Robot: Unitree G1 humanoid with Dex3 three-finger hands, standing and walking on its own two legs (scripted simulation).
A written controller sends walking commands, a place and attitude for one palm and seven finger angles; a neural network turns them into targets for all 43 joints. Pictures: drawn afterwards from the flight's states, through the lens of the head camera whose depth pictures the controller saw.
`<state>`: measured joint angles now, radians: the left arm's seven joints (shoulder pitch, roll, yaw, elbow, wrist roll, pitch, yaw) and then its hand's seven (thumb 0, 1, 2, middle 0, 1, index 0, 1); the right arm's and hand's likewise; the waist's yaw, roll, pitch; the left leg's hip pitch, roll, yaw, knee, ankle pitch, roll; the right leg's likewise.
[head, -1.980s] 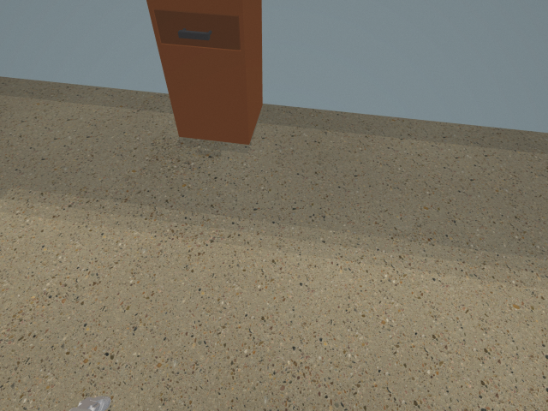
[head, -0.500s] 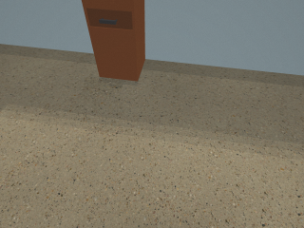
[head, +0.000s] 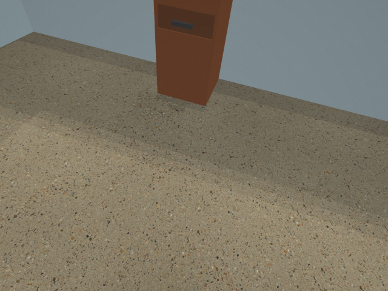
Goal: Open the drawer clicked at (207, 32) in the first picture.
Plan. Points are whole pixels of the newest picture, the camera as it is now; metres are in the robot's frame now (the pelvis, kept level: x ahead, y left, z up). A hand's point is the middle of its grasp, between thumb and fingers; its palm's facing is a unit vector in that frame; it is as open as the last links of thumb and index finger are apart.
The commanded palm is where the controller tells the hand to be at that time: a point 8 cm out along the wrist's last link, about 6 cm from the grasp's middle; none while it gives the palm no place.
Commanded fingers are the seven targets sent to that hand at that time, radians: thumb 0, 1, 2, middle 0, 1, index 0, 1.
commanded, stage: walk to a spot facing it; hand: left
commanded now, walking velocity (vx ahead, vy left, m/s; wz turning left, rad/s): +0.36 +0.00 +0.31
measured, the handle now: (183, 23) +1.66 +0.14 -0.13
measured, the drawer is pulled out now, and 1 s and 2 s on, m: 0.00 0.00 0.00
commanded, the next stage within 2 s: turn to face it in 1.62 s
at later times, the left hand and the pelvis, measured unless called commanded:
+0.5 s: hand (128, 224) +0.31 +0.19 -0.16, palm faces +0.06 -0.99 -0.15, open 7.3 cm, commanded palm none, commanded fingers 0.00 0.90 0.90 -0.20 -0.30 -0.20 -0.30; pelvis +0.21 +0.01 +0.00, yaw +7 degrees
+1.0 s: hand (118, 235) +0.29 +0.21 -0.18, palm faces +0.34 -0.93 -0.14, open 7.3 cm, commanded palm none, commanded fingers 0.00 0.90 0.90 -0.20 -0.30 -0.20 -0.30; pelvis +0.43 +0.07 -0.01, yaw +15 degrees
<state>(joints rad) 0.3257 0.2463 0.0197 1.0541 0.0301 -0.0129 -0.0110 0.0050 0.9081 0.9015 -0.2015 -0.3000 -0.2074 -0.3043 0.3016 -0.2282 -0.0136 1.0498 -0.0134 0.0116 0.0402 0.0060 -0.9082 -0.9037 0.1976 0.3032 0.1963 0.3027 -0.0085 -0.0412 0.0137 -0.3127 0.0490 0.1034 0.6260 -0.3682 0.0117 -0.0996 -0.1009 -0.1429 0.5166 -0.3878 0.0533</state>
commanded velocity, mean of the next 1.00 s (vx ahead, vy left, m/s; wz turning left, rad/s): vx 0.37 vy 0.00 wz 0.18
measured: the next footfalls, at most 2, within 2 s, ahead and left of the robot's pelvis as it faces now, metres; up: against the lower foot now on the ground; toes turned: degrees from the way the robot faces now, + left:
right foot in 0.52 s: +0.38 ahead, -0.09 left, +0.00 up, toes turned +0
left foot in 0.96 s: +0.51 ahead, +0.19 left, +0.00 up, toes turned +24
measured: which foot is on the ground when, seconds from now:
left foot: down 0.00-0.52, up 0.54-0.94, down 0.96-1.00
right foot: down 0.00-0.00, up 0.02-0.50, down 0.52-0.96, up 0.98-1.00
